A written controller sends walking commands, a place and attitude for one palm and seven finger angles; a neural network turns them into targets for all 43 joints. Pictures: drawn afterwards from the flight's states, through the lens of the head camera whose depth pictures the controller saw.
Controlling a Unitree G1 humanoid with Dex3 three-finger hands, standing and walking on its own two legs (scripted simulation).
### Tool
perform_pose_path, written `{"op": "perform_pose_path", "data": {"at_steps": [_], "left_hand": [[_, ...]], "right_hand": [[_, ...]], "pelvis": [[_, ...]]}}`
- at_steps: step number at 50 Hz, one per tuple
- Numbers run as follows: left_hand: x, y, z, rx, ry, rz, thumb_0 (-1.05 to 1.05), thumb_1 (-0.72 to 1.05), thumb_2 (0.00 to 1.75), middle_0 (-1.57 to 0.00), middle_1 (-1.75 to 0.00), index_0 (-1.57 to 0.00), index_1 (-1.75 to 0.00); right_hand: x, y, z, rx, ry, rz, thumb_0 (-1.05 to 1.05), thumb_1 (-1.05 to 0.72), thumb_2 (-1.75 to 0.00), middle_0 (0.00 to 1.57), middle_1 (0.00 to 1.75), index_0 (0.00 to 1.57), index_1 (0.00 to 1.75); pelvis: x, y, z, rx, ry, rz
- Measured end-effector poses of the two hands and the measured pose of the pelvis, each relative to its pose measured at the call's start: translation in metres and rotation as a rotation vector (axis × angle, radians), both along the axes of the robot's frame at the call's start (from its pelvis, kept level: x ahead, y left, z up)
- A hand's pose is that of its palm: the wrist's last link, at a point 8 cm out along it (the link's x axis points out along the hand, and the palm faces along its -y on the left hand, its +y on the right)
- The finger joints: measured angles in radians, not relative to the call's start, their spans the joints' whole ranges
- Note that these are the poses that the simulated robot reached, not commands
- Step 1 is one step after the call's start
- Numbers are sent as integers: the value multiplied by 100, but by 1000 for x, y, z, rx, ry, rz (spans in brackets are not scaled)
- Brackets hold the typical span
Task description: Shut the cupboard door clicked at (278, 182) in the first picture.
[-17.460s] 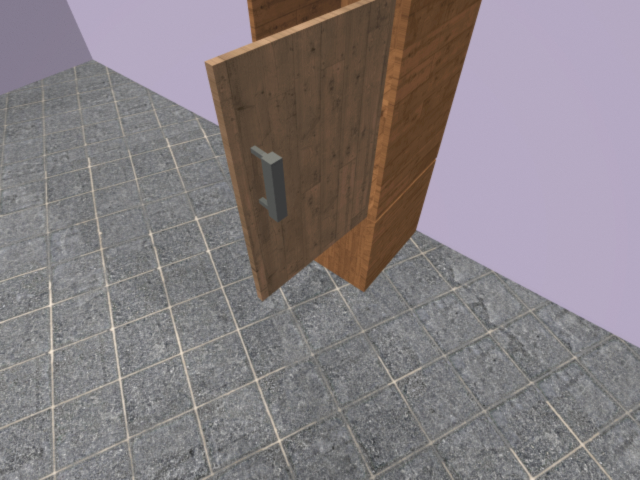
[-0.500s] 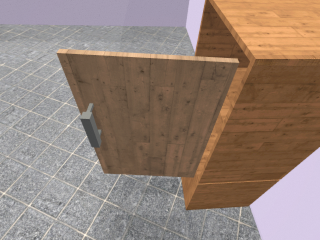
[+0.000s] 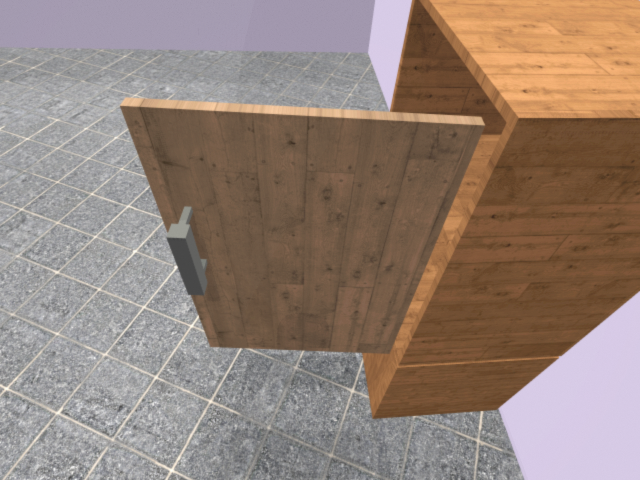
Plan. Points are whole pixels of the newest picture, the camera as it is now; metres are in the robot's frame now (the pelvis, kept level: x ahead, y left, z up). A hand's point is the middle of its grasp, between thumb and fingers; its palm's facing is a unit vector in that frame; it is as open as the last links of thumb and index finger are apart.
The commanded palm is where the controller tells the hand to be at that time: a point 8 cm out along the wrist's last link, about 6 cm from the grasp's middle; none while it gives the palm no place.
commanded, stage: look again from close up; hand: left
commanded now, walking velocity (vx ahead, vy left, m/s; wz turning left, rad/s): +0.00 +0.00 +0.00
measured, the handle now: (192, 251) +0.41 +0.22 +0.02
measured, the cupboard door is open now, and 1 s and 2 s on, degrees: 84 84 84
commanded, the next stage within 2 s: raise the hand and make a fist in 0.18 s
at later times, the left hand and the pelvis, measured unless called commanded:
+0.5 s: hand (177, 416) +0.19 +0.18 -0.01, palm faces +0.23 -0.97 -0.10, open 7.1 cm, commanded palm +0.09 +0.22 -0.06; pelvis -0.03 +0.00 -0.02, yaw +5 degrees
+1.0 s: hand (203, 462) +0.15 +0.15 -0.03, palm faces -0.08 -1.00 -0.04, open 4.7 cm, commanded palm +0.11 +0.22 -0.03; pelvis -0.06 -0.03 -0.10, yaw +5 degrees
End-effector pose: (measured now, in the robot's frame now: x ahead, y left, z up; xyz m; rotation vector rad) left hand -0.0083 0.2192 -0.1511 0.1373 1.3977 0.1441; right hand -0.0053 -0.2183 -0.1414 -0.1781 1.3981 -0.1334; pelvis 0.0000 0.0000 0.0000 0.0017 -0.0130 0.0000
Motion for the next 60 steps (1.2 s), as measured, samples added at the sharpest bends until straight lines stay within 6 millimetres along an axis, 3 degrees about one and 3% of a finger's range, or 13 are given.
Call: {"op": "perform_pose_path", "data": {"at_steps": [15,17,20,24,27,31,36,40,45,47,51,55,60], "left_hand": [[-14,1,0,-2,17,4,0,91,90,-20,-30,-20,-30],[14,13,16,30,-160,87,1,91,90,-20,-30,-20,-30],[78,26,72,111,-588,101,2,92,90,-21,-31,-21,-31],[153,14,145,105,-1071,44,2,92,90,-24,-35,-24,-35],[178,-3,166,4,-1338,-17,1,92,90,-28,-39,-27,-39],[159,-19,136,-140,-1450,-103,0,91,90,-34,-46,-34,-46],[89,-5,71,-103,-1201,-23,1,90,90,-43,-55,-43,-55],[59,15,90,62,-1271,21,2,90,90,-50,-63,-50,-63],[89,3,141,46,-1577,-100,2,90,90,-59,-73,-59,-73],[113,-8,141,-37,-1564,-184,2,90,90,-62,-77,-62,-77],[147,-17,116,-181,-1304,-235,1,90,90,-70,-85,-70,-85],[147,3,121,-117,-1210,-94,2,90,90,-78,-93,-77,-93],[132,33,155,52,-1369,-28,2,90,90,-86,-103,-86,-103]], "right_hand": [[-5,4,1,-1,-1,4,1,-92,-90,20,30,20,30],[1,-1,5,-35,-110,4,2,-92,-90,20,30,20,30],[20,-11,11,-48,-319,16,2,-92,-90,20,30,20,30],[58,-25,9,-20,-538,85,2,-91,-90,20,30,20,30],[89,-35,14,-23,-669,117,2,-91,-90,20,30,20,30],[125,-47,30,-50,-791,179,2,-91,-90,20,30,20,30],[167,-53,39,-83,-887,287,2,-91,-90,20,30,20,30],[190,-40,28,-66,-935,352,2,-91,-90,20,30,20,30],[193,-12,0,15,-930,365,2,-91,-90,20,30,20,30],[184,-3,-10,49,-897,328,2,-91,-90,20,30,20,30],[155,3,-20,84,-789,223,2,-90,-90,20,30,20,30],[127,-4,-16,55,-695,141,2,-90,-90,21,30,20,30],[113,-16,-14,-4,-629,163,2,-90,-90,21,30,20,30]], "pelvis": [[-6,4,0,-4,3,5],[-13,4,-3,-4,-1,16],[-18,1,-8,20,-1,38],[-29,-1,-21,23,29,85],[-39,-8,-34,19,95,74],[-51,-24,-56,30,158,56],[-59,-34,-79,9,198,77],[-62,-37,-92,-23,221,102],[-65,-35,-102,-51,230,118],[-65,-34,-102,-48,235,112],[-61,-31,-92,-30,236,92],[-49,-24,-77,-19,227,73],[-40,-15,-71,-26,233,79]]}}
